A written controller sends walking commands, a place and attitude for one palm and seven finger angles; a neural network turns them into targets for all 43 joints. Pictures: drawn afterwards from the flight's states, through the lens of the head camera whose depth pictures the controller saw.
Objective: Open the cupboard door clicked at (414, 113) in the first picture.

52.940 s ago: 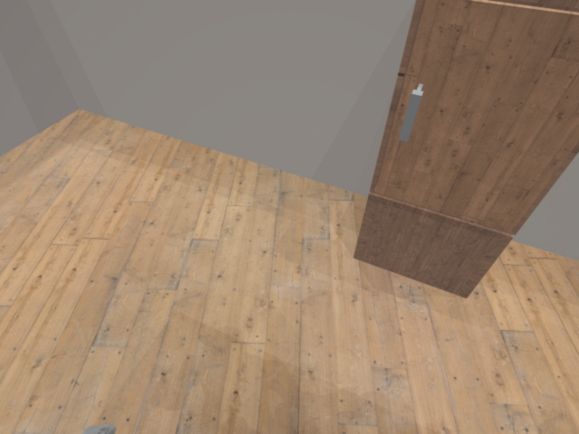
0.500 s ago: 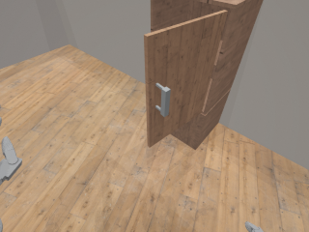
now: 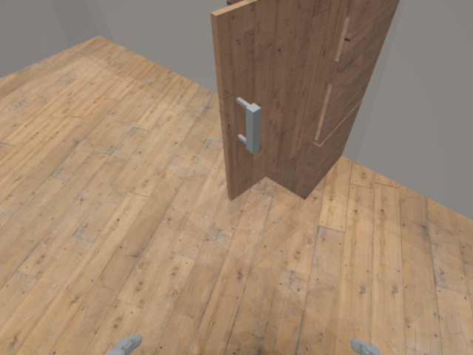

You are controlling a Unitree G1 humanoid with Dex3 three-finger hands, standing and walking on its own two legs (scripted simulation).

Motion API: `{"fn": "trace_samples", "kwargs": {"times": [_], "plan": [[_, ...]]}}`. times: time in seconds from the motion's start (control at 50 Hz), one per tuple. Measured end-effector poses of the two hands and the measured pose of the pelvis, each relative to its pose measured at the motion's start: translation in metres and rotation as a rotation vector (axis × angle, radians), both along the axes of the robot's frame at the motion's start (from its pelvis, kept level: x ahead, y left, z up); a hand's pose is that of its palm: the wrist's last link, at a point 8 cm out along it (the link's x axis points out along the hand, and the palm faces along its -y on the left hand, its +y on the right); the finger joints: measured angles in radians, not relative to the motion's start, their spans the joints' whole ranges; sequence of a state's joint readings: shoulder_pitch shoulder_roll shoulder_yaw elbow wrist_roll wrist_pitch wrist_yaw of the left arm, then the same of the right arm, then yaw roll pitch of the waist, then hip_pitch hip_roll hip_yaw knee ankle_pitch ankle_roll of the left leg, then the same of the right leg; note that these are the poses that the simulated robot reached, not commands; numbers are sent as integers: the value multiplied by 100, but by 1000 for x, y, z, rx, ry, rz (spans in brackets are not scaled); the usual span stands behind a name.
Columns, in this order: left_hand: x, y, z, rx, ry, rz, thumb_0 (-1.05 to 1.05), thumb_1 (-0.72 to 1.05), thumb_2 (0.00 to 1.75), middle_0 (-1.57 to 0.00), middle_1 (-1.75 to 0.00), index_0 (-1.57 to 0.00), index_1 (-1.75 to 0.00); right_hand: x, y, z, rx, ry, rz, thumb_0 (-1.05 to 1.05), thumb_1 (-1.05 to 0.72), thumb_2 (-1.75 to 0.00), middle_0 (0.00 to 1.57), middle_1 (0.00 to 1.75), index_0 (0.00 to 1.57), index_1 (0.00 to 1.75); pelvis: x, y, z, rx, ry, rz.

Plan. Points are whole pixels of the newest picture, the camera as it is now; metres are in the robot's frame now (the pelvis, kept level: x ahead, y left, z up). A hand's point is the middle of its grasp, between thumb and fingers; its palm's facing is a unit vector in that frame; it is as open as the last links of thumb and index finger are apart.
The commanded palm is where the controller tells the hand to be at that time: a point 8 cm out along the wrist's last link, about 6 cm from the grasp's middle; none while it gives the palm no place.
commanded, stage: let the arm hang, fingers relaxed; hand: left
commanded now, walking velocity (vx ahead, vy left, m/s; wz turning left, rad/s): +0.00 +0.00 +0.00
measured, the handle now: (247, 125) +0.62 -0.01 +0.00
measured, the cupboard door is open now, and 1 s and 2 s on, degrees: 80 80 80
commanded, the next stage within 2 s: look to check the result in 0.86 s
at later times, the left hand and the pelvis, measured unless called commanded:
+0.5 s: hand out of the picture -0.01 +0.19 -0.16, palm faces +0.03 -0.98 -0.19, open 7.4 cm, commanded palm none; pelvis +0.02 +0.02 +0.02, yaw -1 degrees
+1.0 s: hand out of the picture +0.00 +0.19 -0.16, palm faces +0.03 -0.99 -0.15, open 7.4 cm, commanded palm none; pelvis +0.03 +0.04 +0.01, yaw -1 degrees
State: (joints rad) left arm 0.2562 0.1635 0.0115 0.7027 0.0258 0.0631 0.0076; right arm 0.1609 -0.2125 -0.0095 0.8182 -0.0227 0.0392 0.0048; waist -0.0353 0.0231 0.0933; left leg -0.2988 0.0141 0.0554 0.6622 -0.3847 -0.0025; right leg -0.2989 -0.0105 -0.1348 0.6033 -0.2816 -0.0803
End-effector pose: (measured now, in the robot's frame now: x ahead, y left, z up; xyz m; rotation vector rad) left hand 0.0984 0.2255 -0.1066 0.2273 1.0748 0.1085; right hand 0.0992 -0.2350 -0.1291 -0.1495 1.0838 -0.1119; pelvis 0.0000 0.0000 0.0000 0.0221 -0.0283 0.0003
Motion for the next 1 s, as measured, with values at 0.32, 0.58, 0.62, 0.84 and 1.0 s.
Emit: {"fn": "trace_samples", "kwargs": {"times": [0.32,0.58,0.62,0.84,1.0], "plan": [[-122,14,-19,-35,406,154,0,94,90,-20,-30,-20,-30,-122,34,-5,11,413,-63,0,-91,-90,20,30,19,30,15,13,15,-26,3,-1],[-97,4,-23,-69,346,127,0,91,90,-20,-30,-19,-30,-114,79,-14,93,374,-77,0,-91,-90,20,30,20,30,19,27,15,-20,-5,-19],[-95,5,-24,-68,348,121,1,92,90,-20,-30,-20,-30,-113,81,-14,92,366,-83,0,-91,-90,20,30,20,30,20,29,15,-19,-6,-21],[-99,10,-27,-87,364,127,1,92,90,-20,-30,-20,-30,-115,77,-10,52,379,-96,0,-91,-90,20,30,20,30,22,37,14,-21,-1,-22],[-101,17,-26,-83,384,128,0,91,90,-20,-30,-19,-30,-116,76,-8,36,390,-99,0,-91,-90,20,30,19,30,25,43,14,-22,1,-23]]}}
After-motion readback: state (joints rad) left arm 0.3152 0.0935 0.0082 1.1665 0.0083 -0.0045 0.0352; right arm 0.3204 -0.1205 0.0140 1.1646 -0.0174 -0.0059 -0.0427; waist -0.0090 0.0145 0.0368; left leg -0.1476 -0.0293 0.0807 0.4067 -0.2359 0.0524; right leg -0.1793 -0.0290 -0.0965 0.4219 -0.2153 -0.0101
